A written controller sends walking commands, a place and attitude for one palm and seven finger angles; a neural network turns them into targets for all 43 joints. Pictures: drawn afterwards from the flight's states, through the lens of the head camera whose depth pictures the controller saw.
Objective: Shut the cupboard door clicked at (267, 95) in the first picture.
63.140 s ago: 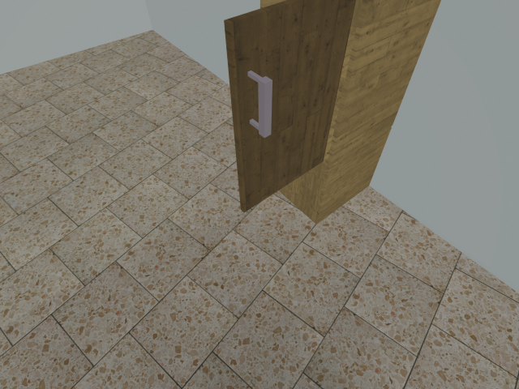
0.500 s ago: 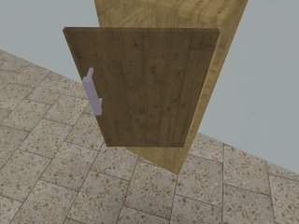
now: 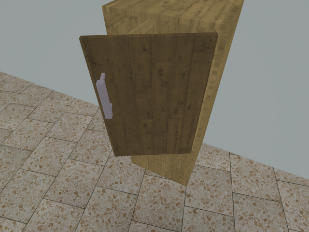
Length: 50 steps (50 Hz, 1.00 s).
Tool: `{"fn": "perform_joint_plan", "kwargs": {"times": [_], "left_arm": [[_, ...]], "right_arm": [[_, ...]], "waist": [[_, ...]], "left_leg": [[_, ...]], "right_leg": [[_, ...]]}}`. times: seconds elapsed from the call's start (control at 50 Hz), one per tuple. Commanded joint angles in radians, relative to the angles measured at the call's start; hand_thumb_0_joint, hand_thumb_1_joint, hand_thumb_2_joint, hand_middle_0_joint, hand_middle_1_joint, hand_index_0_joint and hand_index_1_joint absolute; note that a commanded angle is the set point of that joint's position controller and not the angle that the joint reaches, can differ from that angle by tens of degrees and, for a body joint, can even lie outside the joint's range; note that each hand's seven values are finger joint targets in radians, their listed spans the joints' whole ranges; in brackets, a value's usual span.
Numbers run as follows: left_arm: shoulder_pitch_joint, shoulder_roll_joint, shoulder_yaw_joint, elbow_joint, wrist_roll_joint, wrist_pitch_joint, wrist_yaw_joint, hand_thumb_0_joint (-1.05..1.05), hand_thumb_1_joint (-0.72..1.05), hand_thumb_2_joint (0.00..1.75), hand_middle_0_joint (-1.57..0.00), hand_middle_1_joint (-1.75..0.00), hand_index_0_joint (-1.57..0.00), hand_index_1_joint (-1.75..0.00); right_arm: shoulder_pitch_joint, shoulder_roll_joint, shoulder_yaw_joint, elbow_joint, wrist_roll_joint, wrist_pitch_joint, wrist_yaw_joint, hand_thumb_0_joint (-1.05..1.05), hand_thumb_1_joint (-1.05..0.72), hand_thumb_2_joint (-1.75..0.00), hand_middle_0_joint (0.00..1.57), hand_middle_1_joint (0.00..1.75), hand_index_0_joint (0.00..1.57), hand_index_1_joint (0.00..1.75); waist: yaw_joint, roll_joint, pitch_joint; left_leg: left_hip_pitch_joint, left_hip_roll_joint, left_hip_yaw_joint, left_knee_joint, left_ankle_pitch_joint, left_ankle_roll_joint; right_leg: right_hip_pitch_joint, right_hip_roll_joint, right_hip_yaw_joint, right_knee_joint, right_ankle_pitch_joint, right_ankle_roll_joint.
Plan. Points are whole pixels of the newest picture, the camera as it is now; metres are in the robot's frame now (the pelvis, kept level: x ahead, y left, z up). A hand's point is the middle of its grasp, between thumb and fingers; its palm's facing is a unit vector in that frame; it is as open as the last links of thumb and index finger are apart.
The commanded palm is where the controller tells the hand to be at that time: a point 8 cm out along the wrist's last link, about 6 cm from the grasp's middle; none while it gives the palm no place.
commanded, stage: come to a stop and stand still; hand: left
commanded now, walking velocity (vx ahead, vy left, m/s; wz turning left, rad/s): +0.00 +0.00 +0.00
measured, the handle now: (106, 96) +0.50 +0.19 +0.08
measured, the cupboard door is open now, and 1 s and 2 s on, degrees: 28 28 28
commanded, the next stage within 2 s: look again from close up in 0.32 s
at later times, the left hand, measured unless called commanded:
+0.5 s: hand out of the picture +0.03 +0.21 -0.15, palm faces -0.02 -0.96 -0.29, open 7.4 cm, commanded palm none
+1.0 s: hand out of the picture +0.11 +0.22 -0.13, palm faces -0.02 -0.94 -0.34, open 7.4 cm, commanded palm none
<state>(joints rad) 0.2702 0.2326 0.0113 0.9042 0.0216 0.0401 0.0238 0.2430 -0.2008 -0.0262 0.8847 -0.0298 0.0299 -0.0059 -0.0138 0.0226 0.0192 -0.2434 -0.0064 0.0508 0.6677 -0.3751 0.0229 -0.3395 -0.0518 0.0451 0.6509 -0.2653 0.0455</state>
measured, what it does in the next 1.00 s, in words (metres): stands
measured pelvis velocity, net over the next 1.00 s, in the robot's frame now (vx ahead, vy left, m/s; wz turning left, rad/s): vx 0.02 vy -0.02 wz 0.02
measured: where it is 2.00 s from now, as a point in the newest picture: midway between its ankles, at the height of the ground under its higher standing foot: outside the picture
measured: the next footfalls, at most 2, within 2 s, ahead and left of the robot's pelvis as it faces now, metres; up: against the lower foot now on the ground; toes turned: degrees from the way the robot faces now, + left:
none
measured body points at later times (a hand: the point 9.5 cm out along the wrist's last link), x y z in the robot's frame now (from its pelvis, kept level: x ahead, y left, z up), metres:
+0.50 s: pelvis -0.02 -0.01 +0.01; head -0.01 -0.01 +0.46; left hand +0.03 +0.26 -0.13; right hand +0.02 -0.29 -0.13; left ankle -0.01 +0.10 -0.72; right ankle +0.06 -0.16 -0.72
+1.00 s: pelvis +0.02 -0.02 +0.02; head +0.03 -0.03 +0.47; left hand +0.11 +0.27 -0.10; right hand +0.10 -0.32 -0.12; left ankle -0.01 +0.10 -0.72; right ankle +0.06 -0.16 -0.72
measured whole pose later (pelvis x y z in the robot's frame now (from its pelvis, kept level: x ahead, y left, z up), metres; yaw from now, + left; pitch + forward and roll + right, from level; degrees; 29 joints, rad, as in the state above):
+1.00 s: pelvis +0.02 -0.02 +0.02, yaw +1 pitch -2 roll +0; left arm 0.11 0.32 -0.01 1.04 0.01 -0.01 0.00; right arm 0.12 -0.34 -0.02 1.09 -0.02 -0.01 0.01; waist -0.02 0.01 0.05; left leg -0.12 0.02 0.02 0.40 -0.25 -0.02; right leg -0.22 -0.03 0.00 0.42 -0.16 0.02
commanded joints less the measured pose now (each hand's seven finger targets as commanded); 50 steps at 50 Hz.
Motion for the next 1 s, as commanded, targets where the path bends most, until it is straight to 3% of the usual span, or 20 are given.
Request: {"fn": "perform_joint_plan", "kwargs": {"times": [0.0,0.08,0.14,0.44,0.5,0.68,0.9,0.98], "left_arm": [[-0.022,0.146,0.031,-0.093,0.002,-0.033,0.009,0.00,0.90,0.90,-0.20,-0.30,-0.20,-0.30],[-0.007,0.132,0.031,-0.092,0.001,-0.036,0.009,0.00,0.90,0.90,-0.20,-0.30,-0.20,-0.30],[0.008,0.136,0.034,-0.078,0.003,-0.041,0.007,0.00,0.90,0.90,-0.20,-0.30,-0.20,-0.30],[-0.039,0.225,0.042,0.002,0.002,-0.060,-0.002,0.00,0.90,0.90,-0.20,-0.30,-0.20,-0.30],[-0.059,0.243,0.042,0.016,0.000,-0.064,-0.005,0.00,0.90,0.90,-0.20,-0.30,-0.20,-0.30],[-0.121,0.282,0.034,0.049,-0.006,-0.074,-0.007,0.00,0.90,0.90,-0.20,-0.30,-0.20,-0.30],[-0.176,0.298,0.024,0.079,-0.010,-0.080,-0.007,0.00,0.90,0.90,-0.20,-0.30,-0.20,-0.30],[-0.188,0.299,0.023,0.087,-0.010,-0.080,-0.006,0.00,0.90,0.90,-0.20,-0.30,-0.20,-0.30]], "right_arm": [[0.024,-0.147,-0.042,-0.079,0.006,-0.033,-0.001,0.00,-0.90,-0.90,0.20,0.30,0.20,0.30],[0.007,-0.164,-0.046,-0.071,0.007,-0.043,-0.001,0.00,-0.90,-0.90,0.20,0.30,0.20,0.30],[-0.010,-0.175,-0.050,-0.059,0.008,-0.049,-0.002,0.00,-0.90,-0.90,0.20,0.30,0.20,0.30],[-0.039,-0.254,-0.059,0.038,0.013,-0.057,-0.001,0.00,-0.90,-0.90,0.20,0.30,0.20,0.30],[-0.050,-0.271,-0.058,0.053,0.013,-0.058,0.001,0.00,-0.90,-0.90,0.20,0.30,0.20,0.30],[-0.085,-0.306,-0.046,0.100,0.015,-0.062,0.004,0.00,-0.90,-0.90,0.20,0.30,0.20,0.30],[-0.136,-0.329,-0.032,0.141,0.016,-0.066,0.003,0.00,-0.90,-0.90,0.20,0.30,0.20,0.30],[-0.150,-0.328,-0.029,0.149,0.016,-0.064,0.002,0.00,-0.90,-0.90,0.20,0.30,0.20,0.30]], "waist": [[-0.010,-0.083,0.074],[0.005,-0.015,0.032],[0.017,-0.007,0.016],[0.007,-0.006,0.032],[0.006,-0.030,0.028],[0.001,-0.060,-0.016],[0.007,-0.049,-0.081],[0.008,-0.042,-0.071]], "left_leg": [[-0.123,0.057,-0.114,-0.196,-0.027,0.024],[-0.138,0.104,-0.157,-0.280,-0.047,0.038],[-0.137,0.112,-0.165,-0.307,-0.043,0.043],[-0.072,0.101,-0.150,-0.336,-0.073,0.028],[-0.060,0.097,-0.143,-0.332,-0.061,0.024],[0.021,0.102,-0.120,-0.325,0.109,0.010],[0.089,0.118,-0.111,-0.340,0.284,-0.002],[0.098,0.119,-0.107,-0.349,0.293,-0.006]], "right_leg": [[-0.054,-0.028,0.086,-0.166,-0.145,-0.081],[0.017,0.001,0.021,-0.112,-0.048,-0.062],[0.061,0.000,0.011,-0.114,0.002,-0.062],[0.053,-0.041,0.071,-0.239,-0.064,-0.077],[0.057,-0.053,0.085,-0.265,-0.085,-0.077],[0.103,-0.076,0.090,-0.303,0.018,-0.076],[0.210,-0.086,0.052,-0.288,0.266,-0.072],[0.218,-0.084,0.050,-0.297,0.285,-0.072]]}}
